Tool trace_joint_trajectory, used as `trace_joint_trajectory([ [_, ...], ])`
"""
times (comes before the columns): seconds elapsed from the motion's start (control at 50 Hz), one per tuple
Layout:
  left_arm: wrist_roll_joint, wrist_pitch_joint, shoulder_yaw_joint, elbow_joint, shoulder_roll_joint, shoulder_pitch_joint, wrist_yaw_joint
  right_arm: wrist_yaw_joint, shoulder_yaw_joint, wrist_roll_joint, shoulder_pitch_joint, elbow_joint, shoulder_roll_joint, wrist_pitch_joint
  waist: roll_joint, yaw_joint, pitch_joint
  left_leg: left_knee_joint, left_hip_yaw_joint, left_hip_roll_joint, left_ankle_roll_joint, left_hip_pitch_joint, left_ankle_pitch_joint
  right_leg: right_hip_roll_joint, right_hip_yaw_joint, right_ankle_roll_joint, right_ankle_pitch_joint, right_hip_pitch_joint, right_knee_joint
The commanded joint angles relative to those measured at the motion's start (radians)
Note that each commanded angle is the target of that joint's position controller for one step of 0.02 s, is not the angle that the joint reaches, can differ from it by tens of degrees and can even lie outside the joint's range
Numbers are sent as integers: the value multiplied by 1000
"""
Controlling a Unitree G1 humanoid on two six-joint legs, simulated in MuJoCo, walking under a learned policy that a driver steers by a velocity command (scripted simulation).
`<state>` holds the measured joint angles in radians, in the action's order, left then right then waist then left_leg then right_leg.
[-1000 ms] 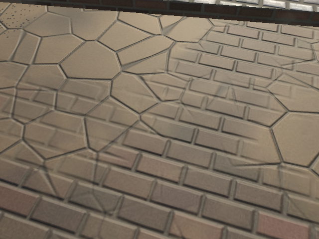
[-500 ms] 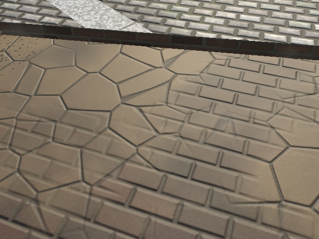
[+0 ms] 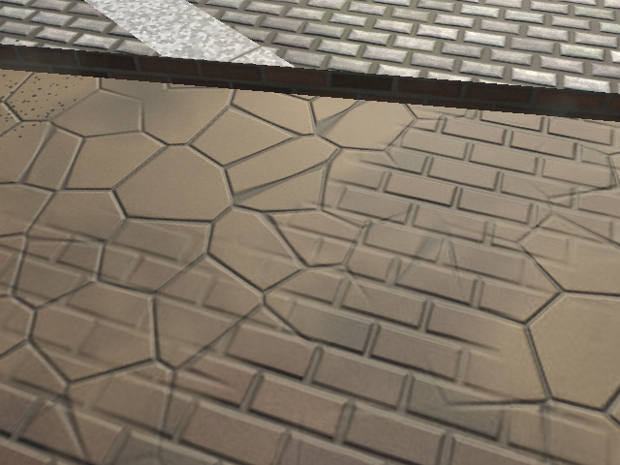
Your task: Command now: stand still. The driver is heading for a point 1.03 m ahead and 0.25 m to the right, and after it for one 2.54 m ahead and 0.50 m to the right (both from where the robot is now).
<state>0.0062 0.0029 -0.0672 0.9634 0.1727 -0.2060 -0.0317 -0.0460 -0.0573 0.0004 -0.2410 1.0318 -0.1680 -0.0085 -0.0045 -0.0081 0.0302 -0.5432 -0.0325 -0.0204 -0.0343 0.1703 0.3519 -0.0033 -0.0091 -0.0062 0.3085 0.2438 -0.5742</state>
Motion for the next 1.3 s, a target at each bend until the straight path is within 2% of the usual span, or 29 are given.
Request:
trace_joint_trajectory([
  [0.02, 1, -8, -16, -14, 91, -10, -4, -4, -15, 0, -46, -11, -83, 5, 3, -1, -8, 91, 5, -8, 13, 59, -219, -35, 32, -17, -286, -64, 82],
  [0.32, 3, 0, -8, 73, 81, -17, -6, -9, -7, 0, -87, 38, -65, 8, 4, 5, 23, 116, 23, -3, 7, 68, -174, -26, 30, -15, -226, -64, 110],
  [0.36, 23, 6, -26, 93, 117, -72, -10, -11, -17, -20, -118, 45, -76, 5, 27, 18, 7, 36, 77, 47, 47, 114, 272, -10, 39, -62, 375, -37, 118],
  [0.38, 32, -2, -32, 93, 139, -113, -9, -11, -20, -26, -99, 21, -84, 15, 54, 37, 70, -10, 65, 36, 66, 215, 427, -62, 129, -100, 608, 4, 169],
  [0.42, 42, -47, -45, 94, 192, -179, -6, -1, 1, -45, 16, -53, -9, 66, 210, 73, 148, -218, 111, 27, 63, 362, 191, -274, 473, -218, 714, -10, 363],
  [0.46, 12, -85, -41, 63, 185, -127, -4, 16, -13, -43, 98, -97, -51, 99, 196, 69, 147, -422, 8, -48, 101, 418, 159, -389, 645, -272, 573, 45, 450],
  [0.5, 24, -101, -31, 4, 169, -5, 5, 23, -19, -40, 36, -103, -55, 116, 154, 3, 83, -334, -12, -87, 131, 359, 169, -350, 519, -204, 421, 66, 438],
  [0.54, 50, -88, -39, -14, 199, 78, 5, 20, -31, -34, -109, -45, -53, 123, 170, -74, 22, -59, 114, -9, 120, 28, 36, -193, 241, -123, 299, 196, 374],
  [0.56, -54, -62, -54, 14, 203, 71, 20, 53, -28, 40, -268, 3, -36, 96, 72, -143, 12, 73, 242, 96, 86, -179, -84, -100, 140, -144, 385, 273, 248],
  [0.58, -78, -54, -50, 1, 167, 106, 21, 52, -38, 47, -399, 53, -42, 84, -39, -199, 19, 85, 244, 99, 61, -361, -73, -39, 67, -138, 360, 421, 44],
  [0.6, -74, -67, -20, -47, 59, 188, 26, 42, -43, 65, -542, 69, -93, 92, -290, -269, -9, 171, -105, -131, 85, -487, 186, 48, -13, -113, 278, 643, -410],
  [0.62, -61, -87, 9, -97, -35, 210, 38, 36, -19, 72, -488, 39, -114, 89, -278, -198, 22, 326, -549, -307, 155, -371, 480, 103, 112, -125, 200, 815, -636],
  [0.64, -50, -92, 12, -129, -21, 167, 58, 33, -29, 75, -360, 2, -175, 76, -221, -100, 58, 447, -770, -423, 253, -271, 695, 6, 159, -133, 66, 881, -693],
  [0.68, -66, -90, -6, -112, 84, 149, 83, 42, -31, 41, -178, -64, -173, 92, -12, -9, 62, 419, -542, -350, 233, -173, 478, -103, 91, -83, -116, 780, -672],
  [0.74, -63, -57, -5, -101, 82, 142, 101, 43, -8, 30, -235, -39, -97, 116, -80, -7, 85, 465, -276, -210, 205, -95, 208, -113, 23, -24, -198, 656, -582],
  [0.86, -37, -50, 37, -163, 10, 327, 104, 37, 2, 30, -301, -13, -93, 128, -85, -35, 154, 458, 100, -147, 157, -100, -507, -19, -91, -52, -292, 474, -181],
  [0.88, 59, -80, 24, -194, 33, 400, 86, 13, -15, -19, -311, -11, -148, 118, -79, -61, 108, 387, 100, -196, 148, -186, -609, -32, -31, -65, -318, 496, -151],
  [0.9, 66, -96, 28, -214, 46, 410, 91, 0, -15, -20, -283, -20, -169, 111, -68, -34, 83, 346, 132, -204, 129, -225, -718, -23, -38, -80, -341, 474, -76],
  [0.94, 38, -104, 9, -228, 99, 392, 107, -20, -28, -6, -244, -49, -215, 99, -106, -6, 12, 226, 172, -203, 97, -250, -1025, 40, -113, -96, -361, 335, -36],
  [0.98, 31, -90, -30, -183, 174, 151, 112, -29, -38, 1, -186, -84, -238, 84, -167, 104, -120, -74, 193, -183, 59, -192, -1205, 110, -133, -134, -335, 40, -43],
  [1.0, 28, -78, -60, -141, 236, -33, 104, -24, -39, -1, -133, -115, -243, 86, -149, 193, -190, -316, 187, -148, 22, -55, -1100, 102, -71, -177, -394, -201, 21],
  [1.02, 19, -64, -69, -129, 289, -111, 78, -6, -20, 25, -136, -153, -160, 99, 85, 163, -243, -694, 173, -24, -37, 238, -239, -67, 192, -240, -597, -453, 30],
  [1.04, -22, -73, -70, -178, 376, -69, 77, 18, 15, 28, -282, -196, -66, 131, 252, 50, -453, -1045, -31, 143, -60, 524, 336, -347, 773, -483, -824, -709, 68],
  [1.06, -29, -62, -72, -198, 343, -70, 66, 34, 3, -4, -236, -219, -137, 154, 147, 98, -522, -1100, -166, 94, -19, 583, 258, -332, 802, -483, -524, -690, 186],
  [1.08, -11, -62, -57, -224, 272, 11, 59, 30, -6, -21, -129, -257, -176, 155, 64, 81, -363, -1024, -140, 55, 8, 633, 160, -266, 680, -416, -376, -536, 222],
  [1.1, 16, -61, -47, -246, 237, 105, 56, 15, -18, -8, -93, -261, -202, 144, -57, 22, -222, -929, -120, 14, 1, 602, 91, -205, 581, -360, -347, -323, 265],
  [1.12, 19, -61, -39, -268, 221, 156, 56, 2, -30, 6, -80, -267, -226, 125, -73, -13, -164, -856, -113, -8, -8, 530, 66, -171, 517, -342, -405, -152, 284],
  [1.22, 7, -43, -50, -288, 258, 114, 26, -22, -27, 38, 5, -367, -172, 72, 10, -46, -142, -550, -77, 23, -47, 385, -26, -41, 369, -289, -680, 146, 238],
  [1.3, 36, 12, -59, -320, 285, 88, -10, -23, -21, 19, 114, -427, -171, 43, 71, -15, -189, -362, -113, 71, -69, 403, -166, -5, 451, -200, -344, 89, 211],
])
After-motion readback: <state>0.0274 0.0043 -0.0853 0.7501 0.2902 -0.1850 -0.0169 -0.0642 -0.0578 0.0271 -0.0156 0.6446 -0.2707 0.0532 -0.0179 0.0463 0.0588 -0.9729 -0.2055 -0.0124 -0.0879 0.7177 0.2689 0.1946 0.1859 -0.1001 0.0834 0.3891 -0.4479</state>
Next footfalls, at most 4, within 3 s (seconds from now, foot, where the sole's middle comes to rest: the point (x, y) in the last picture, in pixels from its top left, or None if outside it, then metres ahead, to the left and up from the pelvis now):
1.02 right None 0.45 -0.06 -0.77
1.50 left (292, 424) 0.61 0.07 -0.77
1.86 right None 0.39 -0.07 -0.77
2.24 left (302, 381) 0.71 0.05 -0.77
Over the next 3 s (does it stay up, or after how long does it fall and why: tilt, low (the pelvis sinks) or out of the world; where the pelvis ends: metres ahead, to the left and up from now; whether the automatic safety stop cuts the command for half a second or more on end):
stays up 0.97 -0.29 0.01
